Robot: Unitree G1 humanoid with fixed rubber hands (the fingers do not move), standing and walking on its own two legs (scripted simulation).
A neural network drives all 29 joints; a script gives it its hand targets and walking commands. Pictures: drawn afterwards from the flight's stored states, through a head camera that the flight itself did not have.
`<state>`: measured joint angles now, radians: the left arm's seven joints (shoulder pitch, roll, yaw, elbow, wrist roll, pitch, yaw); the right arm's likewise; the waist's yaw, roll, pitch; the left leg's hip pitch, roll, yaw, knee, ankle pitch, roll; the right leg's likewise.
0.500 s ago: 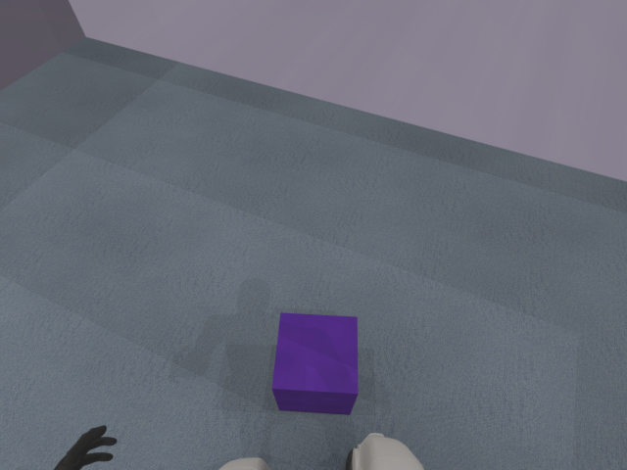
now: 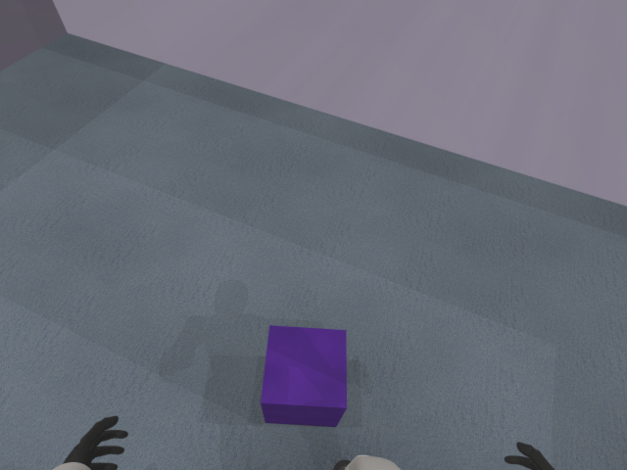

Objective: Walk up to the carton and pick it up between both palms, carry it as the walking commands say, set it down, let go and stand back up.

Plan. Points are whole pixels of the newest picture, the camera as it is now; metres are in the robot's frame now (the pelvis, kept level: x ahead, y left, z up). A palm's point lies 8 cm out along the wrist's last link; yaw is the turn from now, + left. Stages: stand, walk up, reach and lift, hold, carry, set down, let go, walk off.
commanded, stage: walk up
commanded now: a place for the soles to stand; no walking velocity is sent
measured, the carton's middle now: (304, 378) +0.40 +0.00 -0.64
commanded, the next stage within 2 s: none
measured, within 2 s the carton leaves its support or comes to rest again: neither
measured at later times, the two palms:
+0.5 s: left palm out of the picture +0.09 +0.27 -0.10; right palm out of the picture +0.07 -0.33 -0.12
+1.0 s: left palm out of the picture +0.09 +0.30 -0.10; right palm out of the picture +0.05 -0.33 -0.12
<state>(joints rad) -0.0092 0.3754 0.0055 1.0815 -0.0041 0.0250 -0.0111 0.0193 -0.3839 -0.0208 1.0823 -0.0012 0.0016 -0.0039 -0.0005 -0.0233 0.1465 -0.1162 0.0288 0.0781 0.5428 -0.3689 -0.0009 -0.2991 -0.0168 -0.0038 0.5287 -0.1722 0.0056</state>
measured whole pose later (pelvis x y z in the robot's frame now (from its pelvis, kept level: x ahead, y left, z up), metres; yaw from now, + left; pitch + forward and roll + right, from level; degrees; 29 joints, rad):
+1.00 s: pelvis -0.02 -0.01 +0.00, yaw +0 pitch +0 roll -1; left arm 0.03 0.35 0.04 1.06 0.02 0.00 0.02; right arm 0.10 -0.43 -0.05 1.05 -0.02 0.04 0.03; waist 0.01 0.04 0.12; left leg -0.26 0.01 -0.03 0.68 -0.46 0.02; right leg -0.34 0.01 -0.01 0.42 -0.08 -0.02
